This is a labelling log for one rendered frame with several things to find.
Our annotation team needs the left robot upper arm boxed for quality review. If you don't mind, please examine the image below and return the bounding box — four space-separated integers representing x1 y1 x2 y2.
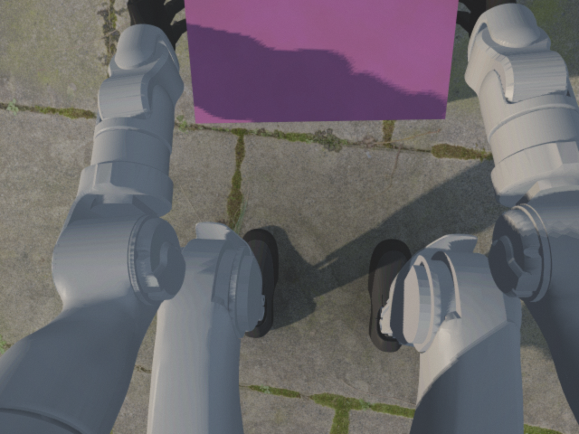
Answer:
0 213 185 434

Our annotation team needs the right robot foot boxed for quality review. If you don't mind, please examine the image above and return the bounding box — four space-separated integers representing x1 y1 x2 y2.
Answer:
368 239 412 353

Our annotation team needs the robot right forearm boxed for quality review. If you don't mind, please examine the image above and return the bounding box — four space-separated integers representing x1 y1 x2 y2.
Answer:
464 3 579 208

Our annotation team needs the robot right hand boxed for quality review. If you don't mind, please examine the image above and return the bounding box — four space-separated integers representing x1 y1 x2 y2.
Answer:
456 0 517 37

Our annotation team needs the robot left hand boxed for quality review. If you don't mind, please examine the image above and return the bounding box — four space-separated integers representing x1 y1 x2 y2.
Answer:
127 0 187 51

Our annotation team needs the left robot thigh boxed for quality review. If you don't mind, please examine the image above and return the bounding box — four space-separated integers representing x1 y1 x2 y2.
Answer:
147 239 261 434

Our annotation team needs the right robot upper arm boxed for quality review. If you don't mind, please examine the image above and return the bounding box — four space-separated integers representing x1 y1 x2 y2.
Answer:
488 201 579 425

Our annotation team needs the carton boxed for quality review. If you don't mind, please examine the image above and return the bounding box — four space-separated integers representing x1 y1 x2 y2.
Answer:
185 0 459 124

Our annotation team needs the robot left forearm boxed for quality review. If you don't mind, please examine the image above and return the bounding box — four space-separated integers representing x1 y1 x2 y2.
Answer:
52 24 184 294

